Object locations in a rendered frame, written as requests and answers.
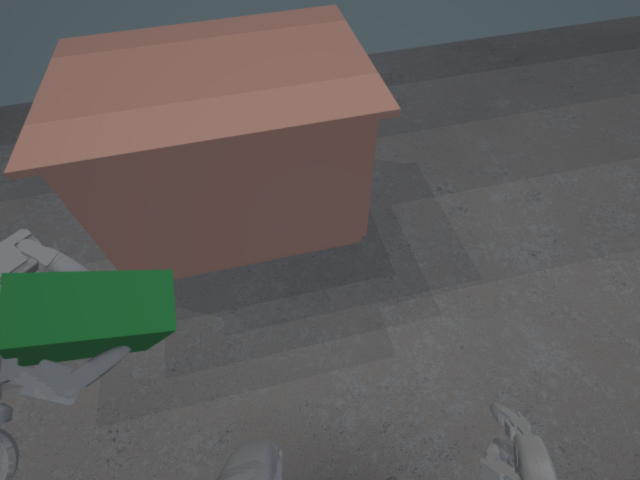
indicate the left robot thigh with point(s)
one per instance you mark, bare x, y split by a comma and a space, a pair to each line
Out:
254, 460

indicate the left robot hand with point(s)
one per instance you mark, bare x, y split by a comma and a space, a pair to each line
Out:
50, 381

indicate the table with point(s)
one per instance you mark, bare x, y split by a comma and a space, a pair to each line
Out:
210, 145

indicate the right robot hand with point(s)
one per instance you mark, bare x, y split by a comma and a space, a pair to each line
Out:
528, 459

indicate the sponge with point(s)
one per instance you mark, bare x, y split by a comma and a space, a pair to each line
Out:
63, 316

